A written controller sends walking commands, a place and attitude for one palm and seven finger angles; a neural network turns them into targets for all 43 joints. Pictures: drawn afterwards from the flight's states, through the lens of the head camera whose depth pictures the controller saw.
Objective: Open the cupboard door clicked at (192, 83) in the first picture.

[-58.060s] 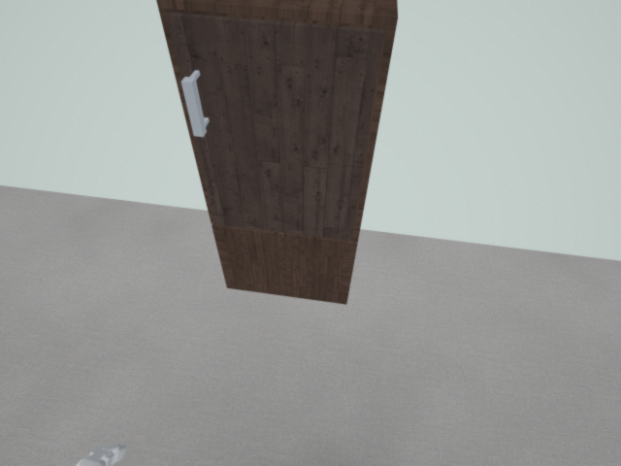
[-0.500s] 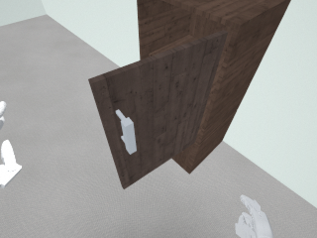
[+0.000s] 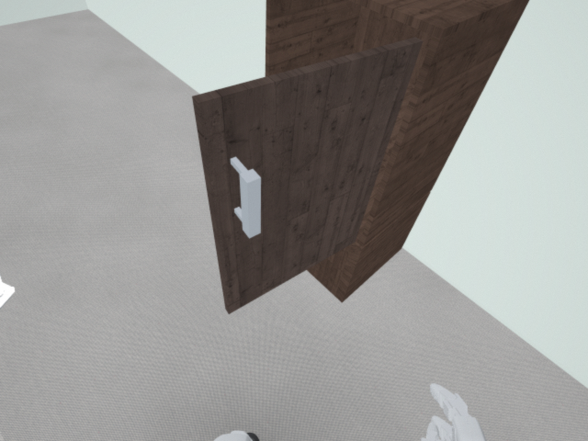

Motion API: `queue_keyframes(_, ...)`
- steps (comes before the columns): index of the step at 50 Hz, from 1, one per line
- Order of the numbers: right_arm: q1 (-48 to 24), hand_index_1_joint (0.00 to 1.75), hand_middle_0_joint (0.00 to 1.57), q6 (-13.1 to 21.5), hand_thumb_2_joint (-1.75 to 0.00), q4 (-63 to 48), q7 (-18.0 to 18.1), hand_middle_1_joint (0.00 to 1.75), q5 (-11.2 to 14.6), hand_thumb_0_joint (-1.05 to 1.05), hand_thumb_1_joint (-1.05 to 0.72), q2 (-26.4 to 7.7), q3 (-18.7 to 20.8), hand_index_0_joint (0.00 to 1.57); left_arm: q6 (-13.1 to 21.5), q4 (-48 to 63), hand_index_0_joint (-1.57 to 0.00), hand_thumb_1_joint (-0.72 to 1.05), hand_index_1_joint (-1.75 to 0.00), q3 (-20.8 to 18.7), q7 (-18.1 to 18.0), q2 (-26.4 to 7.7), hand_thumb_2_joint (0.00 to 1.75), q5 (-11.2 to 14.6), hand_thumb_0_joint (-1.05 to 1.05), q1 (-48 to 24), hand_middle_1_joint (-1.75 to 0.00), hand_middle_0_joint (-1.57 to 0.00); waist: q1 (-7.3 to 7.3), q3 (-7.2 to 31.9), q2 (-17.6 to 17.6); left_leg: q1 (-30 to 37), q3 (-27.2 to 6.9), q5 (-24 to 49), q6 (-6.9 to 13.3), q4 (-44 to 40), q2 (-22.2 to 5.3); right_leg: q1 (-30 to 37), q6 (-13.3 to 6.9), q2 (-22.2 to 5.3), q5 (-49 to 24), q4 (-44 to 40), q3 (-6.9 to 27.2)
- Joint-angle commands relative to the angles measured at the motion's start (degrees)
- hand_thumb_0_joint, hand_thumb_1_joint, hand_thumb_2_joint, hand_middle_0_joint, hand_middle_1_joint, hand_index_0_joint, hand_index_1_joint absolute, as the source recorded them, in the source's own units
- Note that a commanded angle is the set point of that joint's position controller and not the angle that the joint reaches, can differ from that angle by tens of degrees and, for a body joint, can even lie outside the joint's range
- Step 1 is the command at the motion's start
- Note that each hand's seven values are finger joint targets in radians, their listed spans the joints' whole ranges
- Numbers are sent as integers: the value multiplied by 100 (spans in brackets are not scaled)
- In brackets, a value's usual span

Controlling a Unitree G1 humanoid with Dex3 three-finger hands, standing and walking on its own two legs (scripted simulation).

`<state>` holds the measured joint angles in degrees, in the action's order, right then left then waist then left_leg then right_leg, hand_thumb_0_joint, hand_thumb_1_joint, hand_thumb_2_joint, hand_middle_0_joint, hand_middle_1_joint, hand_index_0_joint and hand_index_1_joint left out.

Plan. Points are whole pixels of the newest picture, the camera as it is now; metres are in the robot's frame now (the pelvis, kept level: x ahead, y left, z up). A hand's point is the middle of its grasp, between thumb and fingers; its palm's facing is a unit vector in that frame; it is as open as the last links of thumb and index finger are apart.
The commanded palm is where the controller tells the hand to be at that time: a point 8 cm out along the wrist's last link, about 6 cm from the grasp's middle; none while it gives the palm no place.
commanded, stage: step back with the hand held close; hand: left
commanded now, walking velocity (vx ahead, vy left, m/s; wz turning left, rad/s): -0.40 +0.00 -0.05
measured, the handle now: (244, 197) +0.46 +0.11 +0.05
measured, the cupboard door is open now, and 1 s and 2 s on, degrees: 82 82 82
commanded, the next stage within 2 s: stop stepping back and stand still in 0.06 s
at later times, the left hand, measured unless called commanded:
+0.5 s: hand (11, 410) +0.12 +0.23 +0.18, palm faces +0.32 -0.77 -0.55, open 7.4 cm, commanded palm +0.06 +0.27 +0.19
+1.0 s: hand out of the picture +0.08 +0.23 +0.18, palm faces +0.41 -0.74 -0.53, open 7.4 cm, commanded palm +0.02 +0.27 +0.19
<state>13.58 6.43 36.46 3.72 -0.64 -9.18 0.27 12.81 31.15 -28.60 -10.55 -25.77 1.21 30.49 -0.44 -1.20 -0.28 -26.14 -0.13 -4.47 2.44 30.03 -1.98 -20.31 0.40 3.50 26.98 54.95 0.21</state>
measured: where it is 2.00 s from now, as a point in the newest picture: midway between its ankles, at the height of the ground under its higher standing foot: outside the picture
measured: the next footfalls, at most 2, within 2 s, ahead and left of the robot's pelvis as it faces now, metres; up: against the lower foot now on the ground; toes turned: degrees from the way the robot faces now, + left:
right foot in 0.12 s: -0.11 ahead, -0.13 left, +0.00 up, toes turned -3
left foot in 0.26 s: +0.03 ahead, +0.06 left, +0.00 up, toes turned -2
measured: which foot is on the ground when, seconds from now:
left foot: down 0.00-0.10, up 0.12-0.24, down 0.26-0.52, up 0.54-0.80, down 0.82-1.00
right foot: up 0.00-0.10, down 0.12-0.28, up 0.30-0.50, down 0.52-1.00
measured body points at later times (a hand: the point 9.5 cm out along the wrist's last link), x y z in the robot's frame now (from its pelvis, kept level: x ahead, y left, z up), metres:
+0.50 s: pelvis -0.09 -0.02 +0.01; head -0.09 -0.02 +0.46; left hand +0.09 +0.27 +0.21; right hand +0.05 -0.27 -0.06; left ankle -0.01 +0.06 -0.73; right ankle -0.09 -0.11 -0.72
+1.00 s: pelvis -0.13 -0.02 +0.00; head -0.12 -0.03 +0.45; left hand +0.05 +0.27 +0.21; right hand +0.01 -0.27 -0.09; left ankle -0.15 +0.12 -0.73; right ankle -0.08 -0.11 -0.73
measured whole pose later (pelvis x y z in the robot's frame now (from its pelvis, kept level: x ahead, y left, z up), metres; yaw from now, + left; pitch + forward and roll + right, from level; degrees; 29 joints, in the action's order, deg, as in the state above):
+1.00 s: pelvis -0.13 -0.02 +0.00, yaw -2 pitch -1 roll +1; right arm 14.5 8.3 36.8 4.2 -0.1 -11.9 0.2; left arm 12.8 25.9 -25.9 -8.8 -24.9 1.3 32.1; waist -0.9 -0.4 -0.3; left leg -11.2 2.3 -19.7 -1.3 31.6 -2.9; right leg -18.7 -3.2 -0.2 13.8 33.0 -5.3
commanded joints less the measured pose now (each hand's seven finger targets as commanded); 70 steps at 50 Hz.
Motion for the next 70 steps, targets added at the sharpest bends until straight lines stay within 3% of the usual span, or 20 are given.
queue_keyframes(1, -682, 30, 20, 452, -90, -769, -20, 30, -5, 0, -90, -994, 295, 20, 212, 1163, -20, 90, -30, -28, 15, -531, 90, 133, 0, -124, -30, -20, 45, 696, -1368, 672, -1060, -2030, 177, -2118, -1062, 719, -124, 65, 355, -1959, -364)
queue_keyframes(3, -678, 30, 20, 444, -90, -674, -44, 30, -7, 0, -90, -995, 281, 20, 257, 1243, -20, 90, -30, 37, 88, -564, 90, 180, 0, -279, -30, -20, 74, 774, -1284, 1085, -637, -1270, -88, -1618, -756, 945, -236, -113, -382, -3608, -320)
queue_keyframes(6, -1010, 30, 20, 307, -90, -724, 41, 30, 50, 0, -90, -807, 186, 20, 385, 1287, -20, 90, -30, -448, 100, -1379, 90, 211, 0, -515, -30, -20, 228, 570, 1102, 963, 204, -1674, -443, 1883, 222, -247, -786, -2195, -3117, -4398, 1466)
queue_keyframes(9, -1048, 30, 20, 354, -90, -937, 168, 30, 122, 0, -90, -742, 125, 20, 280, 1277, -20, 90, -30, -613, 151, -1334, 90, 76, 0, -353, -30, -20, 196, 1163, 1545, -209, 184, -1868, -338, 1658, 216, 1881, -617, -1793, -7044, -2829, 386)
queue_keyframes(12, -1040, 30, 20, 253, -90, -949, 283, 30, 121, 0, -90, -869, 47, 20, 44, 1252, -20, 90, -30, -520, 159, -995, 90, 221, 0, 388, -30, -20, -84, 1406, -545, 1915, 415, 1390, -182, -602, 281, 1092, -71, -977, -5343, -1667, -302)
queue_keyframes(14, -585, 30, 20, 420, -90, -959, 125, 30, 61, 0, -90, -1010, 181, 20, 131, 1684, -20, 90, -30, -494, 122, -1103, 90, 178, 0, 363, -30, -20, 71, 1744, -1799, 3336, -1203, 4751, 335, -658, -1146, -211, -2, -287, 129, -551, -67)
queue_keyframes(16, -455, 30, 20, 520, -90, -910, 42, 30, 75, 0, -90, -1029, 255, 20, 142, 1225, -20, 90, -30, -476, 121, -930, 90, 186, 0, 383, -30, -20, 56, 1119, -1056, 2651, -1338, 2611, 401, -1186, -1232, -329, -2, -168, 666, -745, -24)
queue_keyframes(24, -844, 30, 20, 282, -90, -1077, 133, 30, 26, 0, -90, -1041, 194, 20, 28, 640, -20, 90, -30, -375, 38, -834, 90, 74, 0, 692, -30, -20, 10, 154, -1074, -771, -518, -3398, 4, -2071, -567, 2079, -116, -265, -299, -2492, -591)
queue_keyframes(25, -853, 30, 20, 219, -90, -1075, 133, 30, 15, 0, -90, -1014, 222, 20, 32, 562, -20, 90, -30, -329, 51, -878, 90, 39, 0, 509, -30, -20, 3, 69, -548, -700, -274, -3225, -81, -1240, -268, 1784, -268, -538, 99, -3162, -176)
queue_keyframes(27, -830, 30, 20, 118, -90, -1005, 110, 30, -22, 0, -90, -1045, 284, 20, 46, 777, -20, 90, -30, -367, 83, -1109, 90, 58, 0, 50, -30, -20, 62, -47, 1499, -129, -99, -2173, -265, 2391, 362, -357, -1153, -2586, 2045, -5119, 2936)
queue_keyframes(32, -628, 30, 20, 283, -90, -723, 162, 30, -27, 0, -90, -894, 171, 20, 180, 454, -20, 90, -30, -20, 116, -872, 90, -52, 0, -960, -30, -20, -142, 209, 564, 486, 182, -1413, -263, 2246, -56, -538, -688, -1867, 1237, -4617, 1161)
queue_keyframes(38, -401, 30, 20, 501, -90, -704, 283, 30, -78, 0, -90, -890, 175, 20, 219, 625, -20, 90, -30, -122, -22, -820, 90, -105, 0, -442, -30, -20, 49, 351, 304, 1347, 598, -1775, 0, -452, 204, 353, -557, -1565, 719, -4117, 893)
queue_keyframes(43, -414, 30, 20, 509, -90, -918, 148, 30, 53, 0, -90, -1036, 254, 20, 364, 834, -20, 90, -30, -459, -25, -942, 90, 19, 0, 6, -30, -20, 78, 702, -865, 1248, -841, -246, 289, -1051, -966, 847, -41, -464, -1593, -2038, -257)
queue_keyframes(52, -411, 30, 20, 465, -90, -710, 49, 30, 82, 0, -90, -914, 243, 20, 239, 278, -20, 90, -30, -259, 69, -806, 90, 24, 0, -249, -30, -20, -9, 417, 720, 748, 256, -1793, -76, 609, 44, 870, -703, -1741, -862, -3812, 1426)
queue_keyframes(53, -220, 30, 20, 357, -90, 569, -475, 30, -33, 0, -90, -1644, 518, 20, -833, -3714, -20, 90, -30, 2041, 837, 199, 90, -544, 0, -757, -30, -20, -377, 206, 317, 604, -109, -985, -50, 1210, -305, -22, -750, -2040, -2689, -2573, 444)
queue_keyframes(56, 50, 30, 20, -195, -90, 372, -414, 30, -123, 0, -90, -1425, 352, 20, -1399, -3864, -20, 90, -30, 2238, 1034, 978, 90, -312, 0, -1004, -30, -20, -293, 30, -1183, 463, -2052, 535, 677, -945, -1480, -1106, -54, -391, 248, 67, -315)
queue_keyframes(60, 40, 30, 20, -270, -90, 357, -227, 30, -329, 0, -90, -1450, 295, 20, -1309, -4878, -20, 90, -30, 2389, 973, 882, 90, -282, 0, -1737, -30, -20, -182, 473, 330, 1889, -1811, 4120, 1133, -274, -1566, -1419, 24, -528, 172, 573, 440)
queue_keyframes(64, -394, 30, 20, -483, -90, 637, -238, 30, -119, 0, -90, -1345, 221, 20, -1234, -6335, -20, 90, -30, 2390, 999, 543, 90, -243, 0, -1182, -30, -20, 330, 791, -409, 1189, -561, 1655, 177, 171, -523, 1159, -51, -548, -2129, -2503, 392)
queue_keyframes(66, -39, 30, 20, -589, -90, 768, -256, 30, 2, 0, -90, -812, 168, 20, -1134, -6927, -20, 90, -30, 2396, 956, -27, 90, -263, 0, -1055, -30, -20, 130, 765, 700, 413, 4, -2426, -287, 1146, 401, 1486, -828, -2173, -3634, -3479, 2543)
queue_keyframes(70, 137, 30, 20, -698, -90, 1278, -191, 30, -41, 0, -90, -823, 294, 20, -1114, -7514, -20, 90, -30, 2342, 895, 555, 90, -296, 0, -1618, -30, -20, -30, 485, 548, 636, -205, -2313, -175, 1603, 149, 1283, -1171, -1767, -3877, -3456, 1837)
